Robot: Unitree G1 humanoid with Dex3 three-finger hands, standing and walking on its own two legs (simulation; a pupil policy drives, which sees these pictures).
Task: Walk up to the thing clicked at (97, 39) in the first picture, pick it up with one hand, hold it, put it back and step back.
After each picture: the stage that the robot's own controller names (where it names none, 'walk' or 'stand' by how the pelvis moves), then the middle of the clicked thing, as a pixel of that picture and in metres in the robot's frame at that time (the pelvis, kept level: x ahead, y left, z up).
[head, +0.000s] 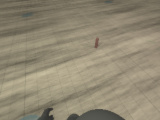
stand; (96, 43) +1.61 -0.12 -0.65
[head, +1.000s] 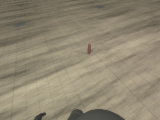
walk; (89, 49) +1.46 +0.15 -0.64
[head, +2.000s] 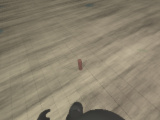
walk; (80, 65) +0.94 +0.25 -0.65
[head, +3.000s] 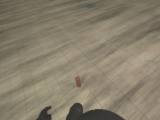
walk; (78, 82) +0.59 +0.22 -0.65
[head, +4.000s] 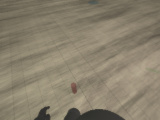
stand; (74, 88) +0.45 +0.21 -0.64
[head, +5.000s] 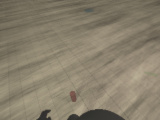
stand; (73, 96) +0.39 +0.22 -0.65
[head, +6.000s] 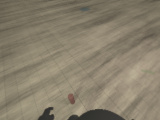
stand; (71, 99) +0.35 +0.24 -0.66
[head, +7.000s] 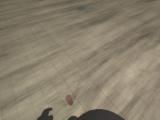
stand; (69, 100) +0.32 +0.25 -0.66
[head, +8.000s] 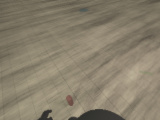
stand; (70, 100) +0.33 +0.25 -0.66
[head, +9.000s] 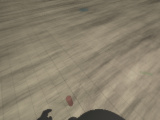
stand; (69, 101) +0.33 +0.25 -0.66
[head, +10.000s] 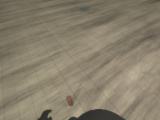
go down; (70, 101) +0.32 +0.25 -0.66
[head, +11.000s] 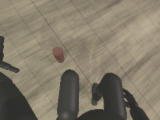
go down; (59, 56) +0.43 +0.24 -0.27
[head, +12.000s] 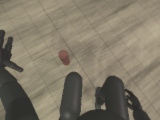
close in; (65, 59) +0.43 +0.23 -0.27
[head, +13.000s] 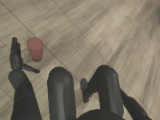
close in; (36, 52) +0.43 +0.27 -0.16
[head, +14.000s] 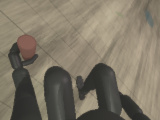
close; (28, 51) +0.42 +0.29 -0.16
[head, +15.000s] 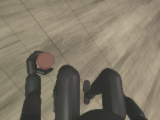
lift; (45, 63) +0.32 +0.27 -0.13
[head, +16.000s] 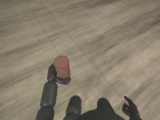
lift; (64, 73) +0.31 +0.18 +0.05
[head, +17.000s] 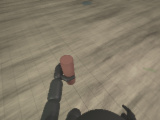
hold; (69, 72) +0.33 +0.15 +0.05
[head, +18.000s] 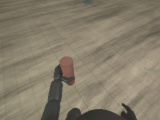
hold; (68, 73) +0.32 +0.16 +0.04
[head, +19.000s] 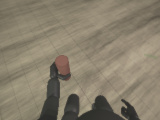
crouch; (64, 70) +0.35 +0.18 -0.02
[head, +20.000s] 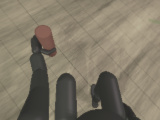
lower; (48, 44) +0.48 +0.24 -0.03
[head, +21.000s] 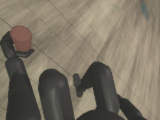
lower; (23, 45) +0.45 +0.27 -0.17
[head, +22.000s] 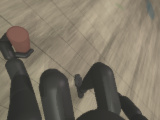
lower; (22, 46) +0.44 +0.29 -0.17
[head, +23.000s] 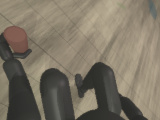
lower; (20, 46) +0.44 +0.30 -0.17
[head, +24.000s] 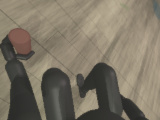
lower; (23, 47) +0.43 +0.30 -0.16
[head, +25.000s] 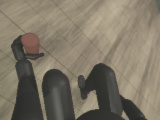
open; (32, 49) +0.44 +0.27 -0.17
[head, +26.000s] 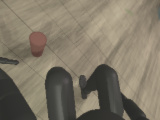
stand; (37, 47) +0.43 +0.26 -0.17
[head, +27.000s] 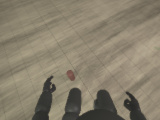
walk; (71, 76) +0.42 +0.20 -0.47
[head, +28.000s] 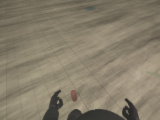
stand; (74, 96) +0.39 +0.18 -0.60
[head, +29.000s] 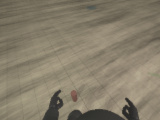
stand; (74, 96) +0.38 +0.18 -0.60
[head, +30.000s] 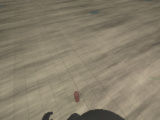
stand; (76, 97) +0.41 +0.17 -0.65
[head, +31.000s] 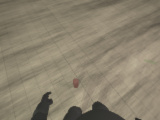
walk; (75, 83) +0.42 +0.14 -0.64
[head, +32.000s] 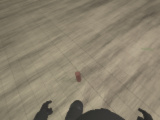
walk; (78, 77) +0.55 +0.19 -0.63
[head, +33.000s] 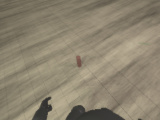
walk; (78, 61) +0.85 +0.24 -0.63
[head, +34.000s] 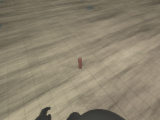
stand; (80, 63) +1.00 +0.20 -0.64
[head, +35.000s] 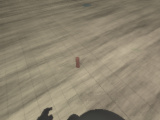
stand; (77, 62) +0.99 +0.24 -0.66
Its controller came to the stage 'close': yes
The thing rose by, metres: 0.69
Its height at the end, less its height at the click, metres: +0.00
